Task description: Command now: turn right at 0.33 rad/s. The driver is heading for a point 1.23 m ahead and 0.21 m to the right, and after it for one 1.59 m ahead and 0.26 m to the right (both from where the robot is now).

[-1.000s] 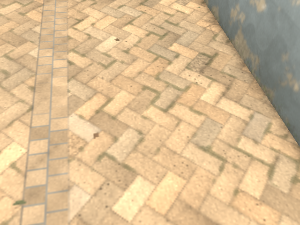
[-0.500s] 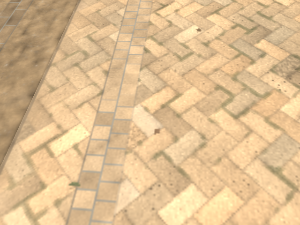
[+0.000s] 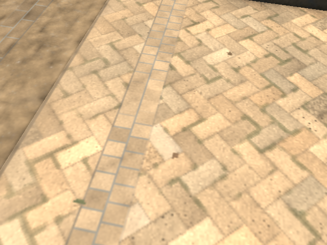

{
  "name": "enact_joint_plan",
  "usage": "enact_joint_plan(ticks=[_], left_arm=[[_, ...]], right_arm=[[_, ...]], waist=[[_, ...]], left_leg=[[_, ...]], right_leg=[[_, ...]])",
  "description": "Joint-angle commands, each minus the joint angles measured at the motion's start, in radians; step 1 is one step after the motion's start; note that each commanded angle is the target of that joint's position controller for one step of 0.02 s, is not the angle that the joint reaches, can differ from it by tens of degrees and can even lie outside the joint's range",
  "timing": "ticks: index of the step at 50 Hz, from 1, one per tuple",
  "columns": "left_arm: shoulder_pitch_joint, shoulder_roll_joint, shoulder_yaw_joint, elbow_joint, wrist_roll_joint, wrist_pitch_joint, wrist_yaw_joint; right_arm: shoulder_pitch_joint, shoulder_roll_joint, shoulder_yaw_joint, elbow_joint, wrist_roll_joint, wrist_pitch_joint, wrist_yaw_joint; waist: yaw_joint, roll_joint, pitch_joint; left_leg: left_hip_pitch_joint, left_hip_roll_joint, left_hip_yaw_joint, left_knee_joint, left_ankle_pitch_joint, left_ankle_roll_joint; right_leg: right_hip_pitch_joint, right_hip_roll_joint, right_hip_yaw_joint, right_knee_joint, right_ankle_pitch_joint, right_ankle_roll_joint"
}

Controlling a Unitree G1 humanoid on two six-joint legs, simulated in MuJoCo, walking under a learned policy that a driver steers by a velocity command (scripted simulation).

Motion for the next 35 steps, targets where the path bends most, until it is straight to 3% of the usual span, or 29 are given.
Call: enact_joint_plan(ticks=[1, 5, 7, 8, 9, 10, 11, 12, 13, 14, 15, 17, 20, 24, 28, 31, 33, 34, 35], left_arm=[[-0.053, 0.064, 0.020, -0.094, 0.001, -0.003, -0.004], [-0.062, 0.058, 0.018, -0.127, -0.004, -0.003, -0.011], [-0.035, 0.063, 0.018, -0.134, -0.002, -0.009, -0.019], [0.006, 0.066, 0.021, -0.124, 0.003, -0.014, -0.026], [0.104, 0.101, 0.035, -0.083, 0.009, -0.020, -0.028], [0.202, 0.188, 0.057, -0.064, 0.020, -0.030, -0.021], [0.193, 0.281, 0.079, -0.105, 0.015, -0.032, -0.013], [0.162, 0.217, 0.065, -0.099, 0.018, -0.026, 0.002], [0.107, 0.185, 0.051, -0.105, 0.006, -0.027, 0.011], [0.066, 0.174, 0.046, -0.110, 0.000, -0.037, 0.012], [0.044, 0.170, 0.045, -0.113, -0.003, -0.052, 0.015], [0.067, 0.153, 0.039, -0.092, -0.002, -0.079, 0.007], [0.136, 0.162, 0.044, -0.055, -0.008, -0.098, 0.000], [0.203, 0.167, 0.049, -0.023, -0.003, -0.102, 0.005], [0.225, 0.183, 0.054, -0.002, 0.002, -0.103, 0.016], [0.174, 0.186, 0.052, 0.007, 0.001, -0.109, 0.023], [0.153, 0.190, 0.048, 0.021, 0.004, -0.120, 0.020], [0.163, 0.173, 0.043, 0.027, 0.005, -0.125, 0.016], [0.211, 0.083, 0.019, -0.003, -0.009, -0.127, 0.014]], right_arm=[[0.045, -0.165, -0.061, -0.045, -0.006, -0.006, -0.009], [0.051, -0.193, -0.080, -0.033, -0.010, -0.006, -0.003], [0.049, -0.219, -0.092, -0.033, -0.011, -0.007, 0.004], [0.029, -0.226, -0.097, -0.037, -0.005, -0.006, 0.007], [0.011, -0.202, -0.093, -0.044, -0.008, -0.003, 0.009], [-0.018, -0.113, -0.069, -0.073, -0.019, -0.001, 0.021], [-0.124, -0.132, -0.067, -0.141, -0.030, -0.005, 0.024], [-0.158, -0.185, -0.081, -0.146, -0.022, -0.018, 0.035], [-0.112, -0.200, -0.086, -0.126, -0.005, -0.030, 0.049], [-0.071, -0.205, -0.088, -0.098, -0.009, -0.038, 0.056], [-0.041, -0.201, -0.088, -0.070, -0.029, -0.039, 0.059], [-0.005, -0.182, -0.084, -0.039, -0.039, -0.033, 0.063], [-0.051, -0.167, -0.078, -0.046, -0.026, -0.026, 0.059], [-0.156, -0.163, -0.074, -0.072, -0.019, -0.030, 0.065], [-0.245, -0.157, -0.064, -0.105, -0.010, -0.046, 0.073], [-0.168, -0.165, -0.065, -0.090, -0.005, -0.058, 0.067], [0.025, -0.197, -0.086, -0.025, -0.006, -0.067, 0.042], [0.168, -0.238, -0.101, 0.012, -0.014, -0.077, 0.027], [0.317, -0.320, -0.116, 0.016, -0.038, -0.086, 0.013]], waist=[[-0.060, 0.170, -0.061], [-0.061, 0.190, -0.088], [-0.045, 0.184, -0.115], [-0.012, 0.161, -0.107], [0.032, 0.084, -0.090], [0.072, -0.200, -0.061], [0.107, -0.275, 0.056], [0.087, -0.141, 0.120], [0.031, -0.114, 0.128], [-0.002, -0.077, 0.128], [-0.011, -0.060, 0.108], [-0.015, -0.030, 0.049], [0.006, -0.034, 0.035], [0.049, -0.053, 0.053], [0.072, -0.078, 0.061], [0.022, -0.088, 0.035], [-0.068, -0.063, -0.045], [-0.131, -0.023, -0.145], [-0.157, 0.130, -0.305]], left_leg=[[0.126, 0.269, -0.149, -0.087, 0.405, 0.171], [0.102, 0.297, -0.144, -0.048, 0.428, 0.176], [0.043, 0.297, -0.142, -0.065, 0.101, 0.148], [-0.062, 0.274, -0.114, -0.051, -0.144, 0.112], [-0.232, 0.221, -0.066, 0.046, -0.358, 0.057], [-0.456, 0.107, 0.083, 0.399, -0.431, -0.017], [-0.700, -0.037, -0.008, 0.526, -0.417, -0.048], [-0.689, 0.037, -0.119, 0.600, -0.296, -0.049], [-0.654, 0.051, -0.119, 0.592, -0.181, -0.056], [-0.613, 0.063, -0.116, 0.566, -0.099, -0.072], [-0.578, 0.060, -0.098, 0.570, -0.038, -0.085], [-0.544, 0.054, -0.090, 0.585, 0.031, -0.095], [-0.586, 0.057, -0.089, 0.537, 0.074, -0.104], [-0.607, 0.048, -0.091, 0.398, 0.118, -0.122], [-0.521, 0.019, -0.079, 0.248, 0.111, -0.110], [-0.302, 0.004, -0.062, 0.151, 0.106, -0.058], [-0.021, -0.053, -0.025, 0.070, 0.060, -0.006], [0.186, -0.001, -0.070, 0.066, 0.036, 0.028], [0.429, 0.265, -0.455, 0.004, -0.300, 0.107]], right_leg=[[-0.082, -0.008, -0.026, -0.028, -0.019, 0.007], [0.005, -0.003, -0.063, -0.161, -0.040, -0.025], [0.103, 0.008, -0.092, -0.279, -0.007, -0.060], [0.223, 0.024, -0.103, -0.398, 0.047, -0.090], [0.387, 0.033, -0.050, -0.492, 0.013, -0.125], [0.485, -0.212, 0.325, -0.675, -0.276, -0.191], [0.387, -0.386, 0.752, -0.831, -0.475, -0.310], [0.328, -0.364, 0.679, -0.851, -0.446, -0.327], [0.289, -0.315, 0.585, -0.842, -0.383, -0.304], [0.280, -0.253, 0.488, -0.841, -0.253, -0.270], [0.286, -0.206, 0.414, -0.831, -0.112, -0.253], [0.319, -0.164, 0.337, -0.800, 0.102, -0.247], [0.360, -0.155, 0.326, -0.789, 0.186, -0.259], [0.390, -0.153, 0.348, -0.768, 0.254, -0.267], [0.380, -0.154, 0.361, -0.688, 0.460, -0.262], [0.330, -0.178, 0.350, -0.661, 0.590, -0.212], [0.315, -0.136, 0.275, -0.463, 0.884, -0.168], [0.247, -0.080, 0.210, -0.243, 0.850, -0.146], [0.050, 0.005, 0.146, 0.095, 0.513, -0.111]])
